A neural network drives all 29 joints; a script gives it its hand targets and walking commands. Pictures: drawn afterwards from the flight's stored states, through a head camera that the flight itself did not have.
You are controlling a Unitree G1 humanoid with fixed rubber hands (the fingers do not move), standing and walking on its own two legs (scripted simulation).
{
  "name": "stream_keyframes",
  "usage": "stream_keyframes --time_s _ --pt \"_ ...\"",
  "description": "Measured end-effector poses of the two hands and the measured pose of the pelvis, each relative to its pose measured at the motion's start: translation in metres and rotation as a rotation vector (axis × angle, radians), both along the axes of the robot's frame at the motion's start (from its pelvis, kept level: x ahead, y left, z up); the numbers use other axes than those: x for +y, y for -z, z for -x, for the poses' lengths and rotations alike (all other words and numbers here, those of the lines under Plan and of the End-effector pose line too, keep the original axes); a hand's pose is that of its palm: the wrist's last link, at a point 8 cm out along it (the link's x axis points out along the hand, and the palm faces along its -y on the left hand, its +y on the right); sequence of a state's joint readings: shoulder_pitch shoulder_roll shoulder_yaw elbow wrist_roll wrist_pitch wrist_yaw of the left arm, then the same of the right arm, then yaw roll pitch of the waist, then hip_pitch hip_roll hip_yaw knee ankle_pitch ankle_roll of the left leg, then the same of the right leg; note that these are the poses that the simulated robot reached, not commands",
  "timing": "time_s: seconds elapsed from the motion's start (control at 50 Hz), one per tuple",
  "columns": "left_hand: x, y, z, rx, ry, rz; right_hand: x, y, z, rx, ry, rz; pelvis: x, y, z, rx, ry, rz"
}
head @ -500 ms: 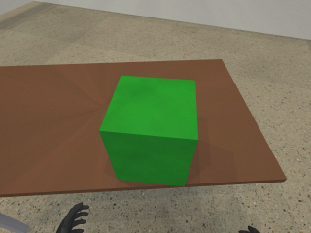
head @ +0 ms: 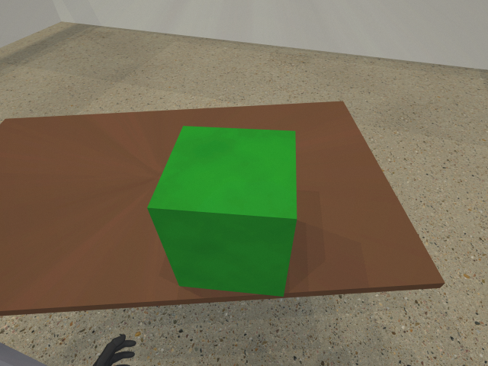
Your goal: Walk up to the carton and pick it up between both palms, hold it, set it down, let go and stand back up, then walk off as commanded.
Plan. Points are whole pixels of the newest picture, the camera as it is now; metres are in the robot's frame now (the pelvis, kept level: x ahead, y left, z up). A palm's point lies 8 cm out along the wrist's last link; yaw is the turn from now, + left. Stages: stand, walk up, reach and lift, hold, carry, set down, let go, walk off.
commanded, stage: stand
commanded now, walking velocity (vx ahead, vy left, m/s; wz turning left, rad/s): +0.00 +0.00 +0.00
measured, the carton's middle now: (234, 212) +0.40 +0.04 +0.03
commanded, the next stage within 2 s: walk off in 1.22 s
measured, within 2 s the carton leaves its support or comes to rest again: neither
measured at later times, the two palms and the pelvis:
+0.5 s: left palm out of the picture +0.12 +0.27 -0.09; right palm out of the picture +0.07 -0.27 -0.11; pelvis +0.00 +0.00 +0.00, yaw +0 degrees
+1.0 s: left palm out of the picture +0.08 +0.27 -0.10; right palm out of the picture +0.04 -0.26 -0.12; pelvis -0.03 +0.00 +0.00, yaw +0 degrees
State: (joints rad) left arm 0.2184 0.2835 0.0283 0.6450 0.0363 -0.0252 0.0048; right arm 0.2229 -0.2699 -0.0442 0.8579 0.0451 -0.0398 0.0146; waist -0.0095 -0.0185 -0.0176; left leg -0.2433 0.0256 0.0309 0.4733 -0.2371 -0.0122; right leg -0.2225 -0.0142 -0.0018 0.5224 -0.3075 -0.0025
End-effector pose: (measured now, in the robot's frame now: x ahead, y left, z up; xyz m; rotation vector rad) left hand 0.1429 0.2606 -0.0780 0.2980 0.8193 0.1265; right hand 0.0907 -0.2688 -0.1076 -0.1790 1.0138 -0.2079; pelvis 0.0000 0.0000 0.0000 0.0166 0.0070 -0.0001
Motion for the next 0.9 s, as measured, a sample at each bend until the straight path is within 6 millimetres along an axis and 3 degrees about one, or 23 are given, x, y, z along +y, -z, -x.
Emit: stream_keyframes --time_s 0.44,0.9 --pt "0.005 0.011 0.019 0.065 -0.026 0.003 0.000 0.006 0.015 0.046 0.012 -0.004 0.000 0.000 0.003 -0.004 0.000 0.001" --pt "0.011 0.019 0.054 0.098 -0.050 0.013 0.004 0.009 0.048 0.069 0.019 -0.004 0.004 0.000 0.026 -0.036 0.001 0.005"
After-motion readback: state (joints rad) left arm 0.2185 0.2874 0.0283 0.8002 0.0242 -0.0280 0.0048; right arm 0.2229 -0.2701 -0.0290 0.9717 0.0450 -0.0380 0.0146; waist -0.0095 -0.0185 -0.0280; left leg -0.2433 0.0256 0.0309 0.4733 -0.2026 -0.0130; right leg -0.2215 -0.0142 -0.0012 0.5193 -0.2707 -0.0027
